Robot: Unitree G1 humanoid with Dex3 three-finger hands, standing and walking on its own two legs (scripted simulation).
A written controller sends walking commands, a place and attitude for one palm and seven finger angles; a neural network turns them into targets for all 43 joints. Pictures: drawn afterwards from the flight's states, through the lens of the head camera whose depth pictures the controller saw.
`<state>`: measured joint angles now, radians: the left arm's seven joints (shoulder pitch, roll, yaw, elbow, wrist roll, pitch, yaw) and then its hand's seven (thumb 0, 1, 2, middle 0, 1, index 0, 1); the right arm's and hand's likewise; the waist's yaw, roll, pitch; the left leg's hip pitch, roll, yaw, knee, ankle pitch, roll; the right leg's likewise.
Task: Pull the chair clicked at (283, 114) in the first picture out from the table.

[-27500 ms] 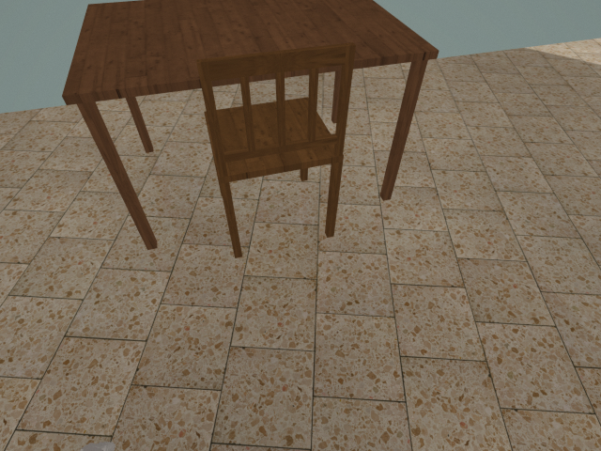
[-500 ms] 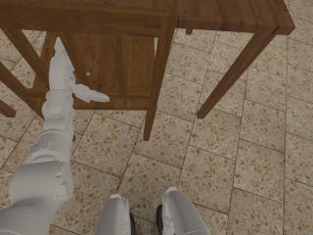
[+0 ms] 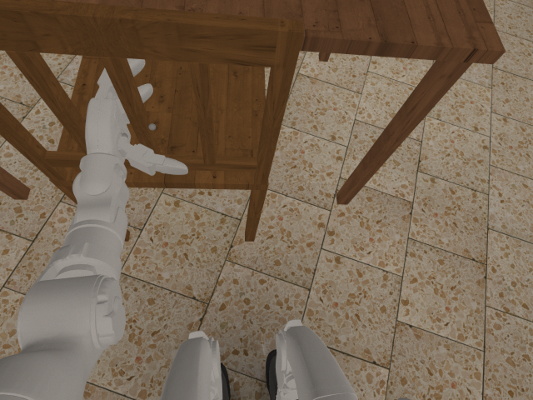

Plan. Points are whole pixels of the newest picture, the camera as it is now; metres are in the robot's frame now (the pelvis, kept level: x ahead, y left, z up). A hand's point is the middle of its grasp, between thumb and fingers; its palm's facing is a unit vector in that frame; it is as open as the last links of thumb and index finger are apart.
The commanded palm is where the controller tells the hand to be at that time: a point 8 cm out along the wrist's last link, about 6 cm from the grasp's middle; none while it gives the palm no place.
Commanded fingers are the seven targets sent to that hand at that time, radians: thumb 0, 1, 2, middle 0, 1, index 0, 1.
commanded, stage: hook a spindle and tug to test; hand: left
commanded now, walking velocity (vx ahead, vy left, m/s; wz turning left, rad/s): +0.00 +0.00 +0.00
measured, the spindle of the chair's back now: (138, 116) +0.54 +0.16 +0.01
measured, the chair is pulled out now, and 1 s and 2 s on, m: -0.01 0.03 0.14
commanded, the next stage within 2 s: step backward, pulling the chair out in 1.16 s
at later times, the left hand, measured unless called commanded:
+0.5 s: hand (152, 128) +0.50 +0.13 +0.03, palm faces -0.03 -1.00 -0.01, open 6.2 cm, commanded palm +0.47 +0.16 +0.03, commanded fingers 0.00 0.90 0.90 -0.50 -1.45 -0.50 -1.45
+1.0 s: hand (155, 147) +0.47 +0.12 +0.03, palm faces -0.04 -1.00 -0.02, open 5.4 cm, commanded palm +0.44 +0.16 +0.03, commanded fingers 0.00 0.90 0.90 -0.50 -1.45 -0.50 -1.45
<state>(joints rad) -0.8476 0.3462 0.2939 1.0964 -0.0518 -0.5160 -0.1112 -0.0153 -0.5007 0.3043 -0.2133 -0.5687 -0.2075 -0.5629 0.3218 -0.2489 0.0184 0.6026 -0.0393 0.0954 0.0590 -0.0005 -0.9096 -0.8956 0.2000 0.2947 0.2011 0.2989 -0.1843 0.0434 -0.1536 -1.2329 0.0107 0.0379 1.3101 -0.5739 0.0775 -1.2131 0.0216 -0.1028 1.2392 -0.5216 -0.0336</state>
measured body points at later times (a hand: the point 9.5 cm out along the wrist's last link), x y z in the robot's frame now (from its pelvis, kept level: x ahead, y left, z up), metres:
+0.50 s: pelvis +0.01 +0.00 +0.00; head +0.16 +0.02 +0.43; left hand +0.50 +0.18 +0.03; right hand +0.04 -0.26 -0.11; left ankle +0.01 +0.07 -0.61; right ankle +0.03 -0.11 -0.61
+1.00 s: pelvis +0.01 +0.00 +0.01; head +0.16 +0.01 +0.44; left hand +0.47 +0.18 +0.03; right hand +0.06 -0.26 -0.11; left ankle +0.01 +0.07 -0.61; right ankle +0.03 -0.11 -0.61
